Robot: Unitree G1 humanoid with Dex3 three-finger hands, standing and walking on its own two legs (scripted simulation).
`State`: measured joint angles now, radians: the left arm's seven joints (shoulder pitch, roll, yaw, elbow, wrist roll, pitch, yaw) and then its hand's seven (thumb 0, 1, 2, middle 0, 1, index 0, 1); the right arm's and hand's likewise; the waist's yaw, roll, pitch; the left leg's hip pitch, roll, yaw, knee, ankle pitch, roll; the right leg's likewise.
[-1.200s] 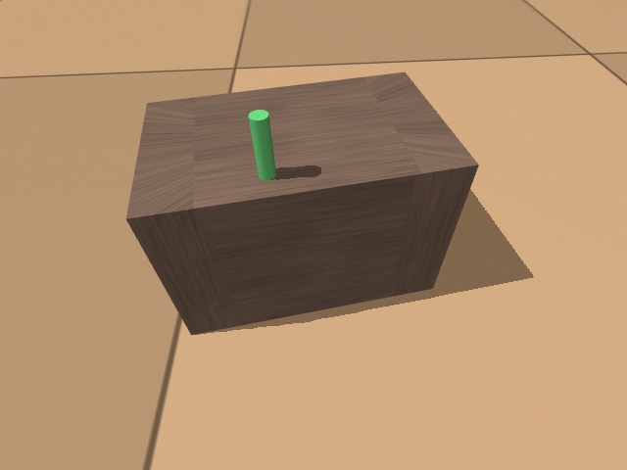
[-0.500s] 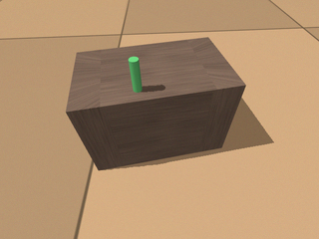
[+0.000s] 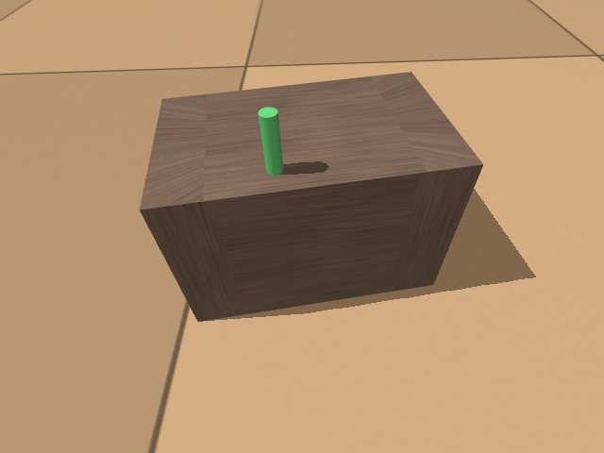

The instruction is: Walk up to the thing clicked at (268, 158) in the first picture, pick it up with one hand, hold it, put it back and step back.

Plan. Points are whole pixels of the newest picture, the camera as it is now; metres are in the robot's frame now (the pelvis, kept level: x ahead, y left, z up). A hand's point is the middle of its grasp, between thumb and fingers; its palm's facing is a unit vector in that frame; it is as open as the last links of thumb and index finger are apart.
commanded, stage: walk up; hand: right
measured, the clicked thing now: (271, 143) +0.85 +0.14 -0.09
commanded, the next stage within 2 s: none
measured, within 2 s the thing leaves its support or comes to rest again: neither
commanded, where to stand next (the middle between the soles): +0.42 +0.27 m, yaw +10 degrees
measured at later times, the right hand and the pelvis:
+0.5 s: hand (400, 437) +0.19 -0.11 -0.15, palm faces -0.12 +0.94 -0.33, open 7.4 cm; pelvis +0.12 +0.15 -0.01, yaw +9 degrees
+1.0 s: hand (337, 302) +0.42 -0.02 -0.15, palm faces -0.33 +0.88 -0.33, open 7.4 cm; pelvis +0.27 +0.23 -0.01, yaw +15 degrees
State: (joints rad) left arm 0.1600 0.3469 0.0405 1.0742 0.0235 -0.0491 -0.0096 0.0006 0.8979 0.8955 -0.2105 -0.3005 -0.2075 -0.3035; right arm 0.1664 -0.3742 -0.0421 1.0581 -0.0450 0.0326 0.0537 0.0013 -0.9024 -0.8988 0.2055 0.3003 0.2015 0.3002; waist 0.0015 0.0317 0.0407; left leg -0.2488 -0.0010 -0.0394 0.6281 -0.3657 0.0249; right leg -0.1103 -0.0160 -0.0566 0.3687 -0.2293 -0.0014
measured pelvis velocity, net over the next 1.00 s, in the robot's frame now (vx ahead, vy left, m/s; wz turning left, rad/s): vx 0.27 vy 0.23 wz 0.26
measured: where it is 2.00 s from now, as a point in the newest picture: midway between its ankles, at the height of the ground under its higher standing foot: (228, 424)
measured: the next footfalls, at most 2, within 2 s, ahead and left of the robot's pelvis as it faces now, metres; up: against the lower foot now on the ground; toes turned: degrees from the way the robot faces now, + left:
left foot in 0.28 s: +0.16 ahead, +0.27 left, +0.00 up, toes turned +10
right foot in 0.68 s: +0.34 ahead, +0.09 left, +0.00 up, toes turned +5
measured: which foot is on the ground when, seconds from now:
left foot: up 0.00-0.26, down 0.28-0.70, up 0.72-1.00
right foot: down 0.00-0.30, up 0.32-0.66, down 0.68-1.00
